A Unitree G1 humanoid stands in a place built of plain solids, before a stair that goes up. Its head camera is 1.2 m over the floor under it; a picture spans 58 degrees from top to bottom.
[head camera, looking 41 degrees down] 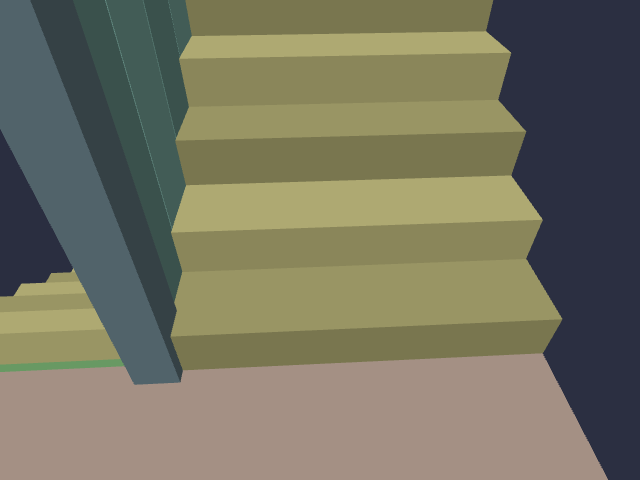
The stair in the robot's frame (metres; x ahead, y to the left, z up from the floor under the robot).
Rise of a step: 0.17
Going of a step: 0.26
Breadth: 1.17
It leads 3 degrees to the left of straight ahead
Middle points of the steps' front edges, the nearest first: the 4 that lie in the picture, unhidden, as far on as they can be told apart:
0.79 -0.14 0.18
1.05 -0.13 0.35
1.31 -0.11 0.52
1.57 -0.10 0.69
